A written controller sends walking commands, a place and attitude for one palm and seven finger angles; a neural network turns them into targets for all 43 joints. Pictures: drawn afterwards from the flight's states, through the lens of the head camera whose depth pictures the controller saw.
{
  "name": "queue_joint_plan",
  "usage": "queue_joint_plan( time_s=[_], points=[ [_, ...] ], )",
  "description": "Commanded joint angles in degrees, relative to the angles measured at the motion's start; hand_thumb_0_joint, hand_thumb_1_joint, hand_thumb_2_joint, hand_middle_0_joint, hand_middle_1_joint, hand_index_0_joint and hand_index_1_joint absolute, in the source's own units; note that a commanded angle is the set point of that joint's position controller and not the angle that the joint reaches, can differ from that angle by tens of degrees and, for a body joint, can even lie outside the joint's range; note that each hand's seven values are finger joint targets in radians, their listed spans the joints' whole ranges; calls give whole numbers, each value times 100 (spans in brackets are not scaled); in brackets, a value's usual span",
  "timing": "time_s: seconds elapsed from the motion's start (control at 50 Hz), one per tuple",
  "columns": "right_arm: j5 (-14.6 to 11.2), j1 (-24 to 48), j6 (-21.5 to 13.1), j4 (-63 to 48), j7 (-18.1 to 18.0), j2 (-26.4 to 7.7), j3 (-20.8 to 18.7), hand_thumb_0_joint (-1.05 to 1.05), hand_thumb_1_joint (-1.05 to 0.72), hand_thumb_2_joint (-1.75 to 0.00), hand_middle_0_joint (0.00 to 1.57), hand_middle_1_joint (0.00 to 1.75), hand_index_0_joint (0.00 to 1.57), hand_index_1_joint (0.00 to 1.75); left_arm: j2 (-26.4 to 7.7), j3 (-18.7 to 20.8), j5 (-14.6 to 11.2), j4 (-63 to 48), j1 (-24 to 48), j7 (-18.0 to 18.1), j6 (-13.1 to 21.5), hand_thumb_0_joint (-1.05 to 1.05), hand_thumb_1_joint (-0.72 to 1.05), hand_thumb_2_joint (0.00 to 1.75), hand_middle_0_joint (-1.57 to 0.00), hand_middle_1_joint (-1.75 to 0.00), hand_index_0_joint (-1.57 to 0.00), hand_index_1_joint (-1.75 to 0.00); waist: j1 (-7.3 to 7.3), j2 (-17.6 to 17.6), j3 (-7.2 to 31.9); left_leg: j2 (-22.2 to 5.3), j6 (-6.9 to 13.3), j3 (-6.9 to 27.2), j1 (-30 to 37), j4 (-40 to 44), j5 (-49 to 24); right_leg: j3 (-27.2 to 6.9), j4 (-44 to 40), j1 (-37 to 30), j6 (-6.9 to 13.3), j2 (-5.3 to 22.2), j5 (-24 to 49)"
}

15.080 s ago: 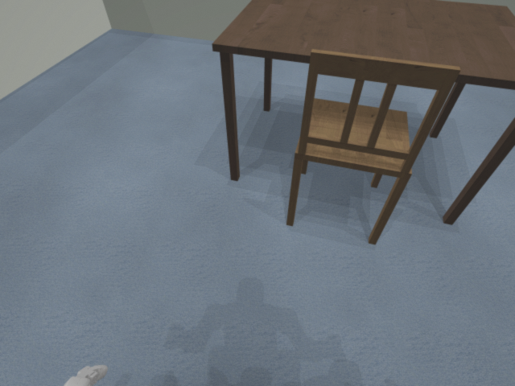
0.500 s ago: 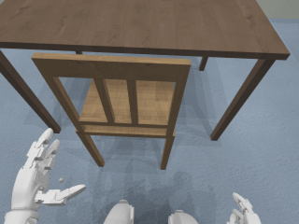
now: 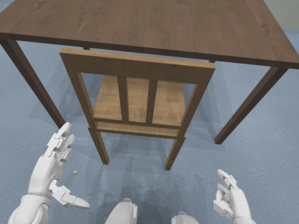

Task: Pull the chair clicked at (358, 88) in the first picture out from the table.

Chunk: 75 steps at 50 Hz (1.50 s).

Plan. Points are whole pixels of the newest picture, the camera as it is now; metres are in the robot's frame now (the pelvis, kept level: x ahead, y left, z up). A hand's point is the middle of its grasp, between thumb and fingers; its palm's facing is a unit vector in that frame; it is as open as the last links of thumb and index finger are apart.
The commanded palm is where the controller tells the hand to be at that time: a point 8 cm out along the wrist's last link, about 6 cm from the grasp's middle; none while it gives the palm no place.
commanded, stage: raise the hand toward the chair's back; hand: left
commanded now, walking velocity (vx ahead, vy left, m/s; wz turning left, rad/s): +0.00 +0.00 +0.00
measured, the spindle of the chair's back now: (124, 99) +0.50 +0.13 -0.02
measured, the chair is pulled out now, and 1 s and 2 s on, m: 0.00 0.00 0.00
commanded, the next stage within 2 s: aim the fingers beside a spindle in 0.64 s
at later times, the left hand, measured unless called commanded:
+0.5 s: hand (78, 160) +0.25 +0.19 +0.05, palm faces +0.02 -1.00 -0.07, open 16.9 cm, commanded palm +0.23 +0.25 +0.05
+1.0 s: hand (95, 156) +0.27 +0.16 +0.04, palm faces -0.03 -1.00 -0.05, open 16.9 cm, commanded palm +0.25 +0.22 +0.04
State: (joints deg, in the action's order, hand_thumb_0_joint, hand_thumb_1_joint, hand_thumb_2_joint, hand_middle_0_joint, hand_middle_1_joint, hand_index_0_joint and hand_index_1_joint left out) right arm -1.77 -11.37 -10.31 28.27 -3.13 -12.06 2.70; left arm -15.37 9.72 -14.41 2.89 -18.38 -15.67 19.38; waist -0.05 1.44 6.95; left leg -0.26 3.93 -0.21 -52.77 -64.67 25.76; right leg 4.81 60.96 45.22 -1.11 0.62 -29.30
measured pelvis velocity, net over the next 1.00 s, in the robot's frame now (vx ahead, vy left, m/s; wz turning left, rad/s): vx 0.01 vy -0.04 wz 0.00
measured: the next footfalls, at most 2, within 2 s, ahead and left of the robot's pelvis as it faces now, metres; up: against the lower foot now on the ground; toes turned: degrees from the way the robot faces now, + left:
none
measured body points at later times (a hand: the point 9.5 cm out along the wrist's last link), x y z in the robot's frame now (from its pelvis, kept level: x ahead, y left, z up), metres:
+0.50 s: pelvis +0.01 -0.01 +0.00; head +0.07 +0.00 +0.45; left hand +0.24 +0.25 +0.06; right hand +0.17 -0.26 -0.07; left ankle +0.06 +0.07 -0.66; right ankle +0.01 -0.14 -0.66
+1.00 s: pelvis +0.01 -0.04 +0.00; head +0.09 -0.04 +0.44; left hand +0.27 +0.21 +0.04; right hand +0.18 -0.29 -0.09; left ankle +0.06 +0.07 -0.66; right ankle +0.01 -0.14 -0.66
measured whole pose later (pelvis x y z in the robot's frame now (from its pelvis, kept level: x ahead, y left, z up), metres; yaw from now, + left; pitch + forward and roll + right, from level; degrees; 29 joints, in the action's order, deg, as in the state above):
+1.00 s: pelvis +0.01 -0.04 +0.00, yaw +0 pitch +15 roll -2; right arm -2.0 -12.6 -10.7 32.3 -3.7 -14.4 0.6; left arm -15.3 12.6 -16.6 10.9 -11.7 -18.4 23.4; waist -1.4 2.3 7.0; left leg -1.8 0.5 1.2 -53.1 -64.4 26.6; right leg 5.8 62.5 46.6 2.1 -1.1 -31.3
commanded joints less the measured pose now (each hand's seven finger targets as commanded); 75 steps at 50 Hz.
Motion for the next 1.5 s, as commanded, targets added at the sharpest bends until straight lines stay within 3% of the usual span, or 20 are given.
queue_joint_plan(
  time_s=[0.0,0.04,0.1,0.2,0.3,0.38,0.42,0.5,0.58,0.6,0.7,0.78,0.88,1.0,1.1,1.2,1.32,1.4,1.46,1.48],
  points=[
    [40,46,-290,-686,-69,-968,-462,0,-90,-90,20,30,20,30,-931,724,-161,-1711,525,208,742,0,-50,30,-6,-8,-6,-8,-35,675,1458,-210,-467,887,2143,1520,-716,115,-652,267,283,-241,515],
    [48,41,-276,-637,-29,-971,-450,0,-90,-90,20,30,20,30,-757,558,-129,-1511,564,236,768,0,-50,30,-6,-8,-6,-8,-118,745,1230,-229,-516,942,2111,1565,-605,153,-636,398,277,-227,472],
    [25,46,-225,-604,-27,-1053,-454,0,-90,-90,20,30,20,30,-735,513,-85,-898,521,108,573,0,-50,30,-6,-8,-6,-8,-170,494,998,-185,-442,888,1758,1592,-252,150,-725,335,270,-222,359],
    [-56,20,-226,-710,-58,-1102,-494,0,-90,-90,20,30,20,30,-792,561,-220,-879,421,-137,280,0,-50,30,-6,-8,-6,-8,-85,342,1253,-152,-391,742,1838,1612,-527,114,-920,-63,268,-232,524],
    [-1,-5,-317,-635,-40,-1021,-502,0,-90,-90,20,30,20,30,-997,806,-243,-1449,498,162,614,0,-50,30,-6,-8,-6,-8,-51,493,1371,-162,-411,697,2011,1532,-937,118,-876,-61,275,-232,660],
    [41,-20,-311,-522,0,-1006,-508,0,-90,-90,20,30,20,30,-764,686,-222,-1030,503,261,836,0,-50,30,-6,-8,-6,-8,-139,399,1138,-136,-380,592,1751,1368,-906,102,-840,92,264,-209,648],
    [15,-30,-278,-517,6,-1043,-522,0,-90,-90,20,30,20,30,-687,594,-196,-695,467,165,780,0,-50,30,-6,-8,-6,-8,-201,200,991,-111,-333,526,1518,1311,-682,67,-888,93,248,-212,558],
    [-42,-36,-270,-604,-18,-1069,-540,0,-90,-90,20,30,20,30,-816,566,-217,-798,485,-72,629,0,-50,30,-6,-8,-6,-8,-155,301,1313,-85,-281,411,1582,1248,-803,-42,-982,-196,252,-207,694],
    [-37,-28,-303,-625,-54,-997,-536,0,-90,-90,20,30,20,30,-935,701,-290,-1292,546,-41,693,0,-50,30,-6,-8,-6,-8,-100,382,1569,-73,-254,368,1791,1218,-1166,-78,-1014,-410,244,-197,996],
    [-18,-21,-296,-573,-63,-985,-528,0,-90,-90,20,30,20,30,-1038,826,-287,-1210,542,23,705,0,-50,30,-6,-8,-6,-8,-115,255,1510,-79,-243,374,1700,1174,-1201,-78,-996,-394,236,-217,1044],
    [-8,22,-277,-459,-55,-940,-529,0,-90,-90,20,30,20,30,-815,754,-278,-745,576,103,816,0,-50,30,-6,-8,-6,-8,-178,126,1089,-57,-236,316,1403,1047,-1033,-128,-1004,-215,213,-205,980],
    [-37,-5,-242,-457,-77,-1007,-519,0,-90,-90,20,30,20,30,-787,671,-287,-259,923,-149,722,0,-50,30,-6,-8,-6,-8,-263,0,1018,-16,-217,237,1095,916,-763,-268,-1060,-178,183,-159,777],
    [-37,-27,-311,-467,-110,-998,-513,0,-90,-90,20,30,20,30,-916,700,-353,-566,1287,-326,829,0,-50,30,-6,-8,-6,-8,-213,233,1600,-18,-178,191,1272,795,-1147,-411,-1002,-503,180,-115,1198],
    [6,-10,-310,-285,-70,-960,-543,0,-90,-90,20,30,20,30,-1026,959,-348,-244,1254,-138,939,0,-50,30,-6,-8,-6,-8,-153,133,1565,-44,-192,180,1120,691,-1353,-398,-847,-473,165,-124,1500],
    [-13,-5,-198,-313,-32,-1006,-559,0,-90,-90,20,30,20,30,-820,780,-293,220,1306,-160,781,0,-50,30,-6,-8,-6,-8,-187,-38,1446,-29,-186,141,887,658,-1242,-450,-831,-430,144,-100,1486],
    [17,-39,-226,-370,-10,-1007,-579,0,-90,-90,20,30,20,30,-758,588,-280,-286,1499,-111,942,0,-50,30,-6,-8,-6,-8,-173,202,1912,-51,-171,153,1219,627,-1571,-384,-676,-447,159,-105,1821],
    [53,-32,-173,-259,20,-1009,-560,0,-90,-90,20,30,20,30,-670,511,-148,44,1852,144,1124,0,-50,30,-6,-8,-6,-8,-268,104,1559,-65,-201,202,986,580,-1155,-319,-588,39,172,-122,1271],
    [69,-24,-91,-307,45,-1058,-563,0,-90,-90,20,30,20,30,-615,401,-52,244,1940,220,1059,0,-50,30,-6,-8,-6,-8,-253,12,1659,-72,-196,230,925,553,-1039,-287,-518,167,193,-126,1104],
    [63,-20,-53,-330,57,-1039,-550,0,-90,-90,20,30,20,30,-336,-2,30,117,2485,248,1027,0,-50,30,-6,-8,-6,-8,-325,235,1801,-84,-213,291,1120,559,-983,-225,-449,371,211,-118,974],
    [62,-30,-41,-349,52,-1050,-564,0,-90,-90,20,30,20,30,-404,57,47,82,2487,296,1030,0,-50,30,-6,-8,-6,-8,-298,217,1861,-97,-219,307,1155,569,-952,-215,-450,397,217,-121,902]
  ],
)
